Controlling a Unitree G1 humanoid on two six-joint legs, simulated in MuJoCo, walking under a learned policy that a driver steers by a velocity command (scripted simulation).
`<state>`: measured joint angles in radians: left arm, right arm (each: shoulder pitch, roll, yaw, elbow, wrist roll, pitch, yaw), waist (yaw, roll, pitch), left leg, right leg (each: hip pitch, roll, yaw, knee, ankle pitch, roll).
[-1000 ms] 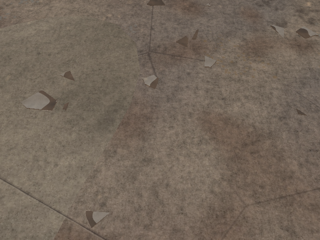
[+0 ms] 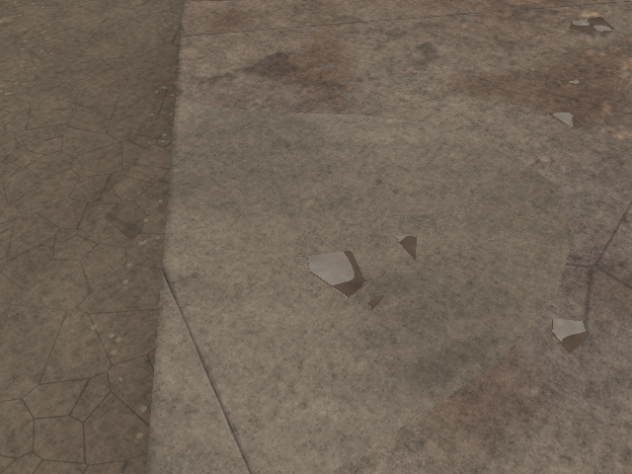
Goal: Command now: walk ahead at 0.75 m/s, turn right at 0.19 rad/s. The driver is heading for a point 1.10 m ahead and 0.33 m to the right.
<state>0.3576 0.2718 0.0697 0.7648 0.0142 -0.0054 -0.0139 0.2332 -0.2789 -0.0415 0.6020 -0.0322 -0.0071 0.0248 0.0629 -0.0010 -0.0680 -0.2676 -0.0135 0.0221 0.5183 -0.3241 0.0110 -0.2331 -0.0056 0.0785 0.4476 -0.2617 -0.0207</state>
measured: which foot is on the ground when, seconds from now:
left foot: up 0.00-0.00, down 0.02-0.48, up 0.50-0.92, down 0.94-1.00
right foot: down 0.00-0.02, up 0.04-0.44, down 0.46-0.94, up 0.96-1.00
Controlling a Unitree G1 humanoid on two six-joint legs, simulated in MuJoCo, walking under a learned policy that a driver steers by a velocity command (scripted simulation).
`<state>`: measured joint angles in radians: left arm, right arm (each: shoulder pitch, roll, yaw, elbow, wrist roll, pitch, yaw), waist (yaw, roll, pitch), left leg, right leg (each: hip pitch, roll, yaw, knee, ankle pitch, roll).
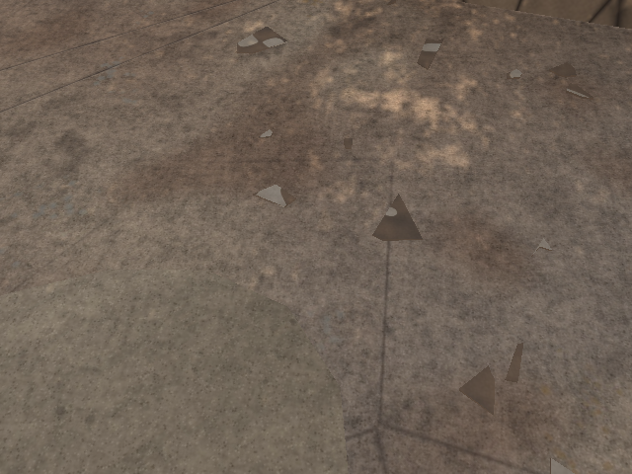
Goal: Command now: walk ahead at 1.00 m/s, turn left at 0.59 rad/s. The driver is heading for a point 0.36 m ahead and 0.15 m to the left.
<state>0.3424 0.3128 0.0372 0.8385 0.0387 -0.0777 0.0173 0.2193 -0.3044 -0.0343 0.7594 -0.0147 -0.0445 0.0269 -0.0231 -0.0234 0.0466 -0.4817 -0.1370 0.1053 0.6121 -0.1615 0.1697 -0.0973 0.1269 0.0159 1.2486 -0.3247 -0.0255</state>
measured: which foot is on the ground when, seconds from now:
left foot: down 0.00-0.34, up 0.36-0.72, down 0.74-1.00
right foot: up 0.00-0.32, down 0.34-1.00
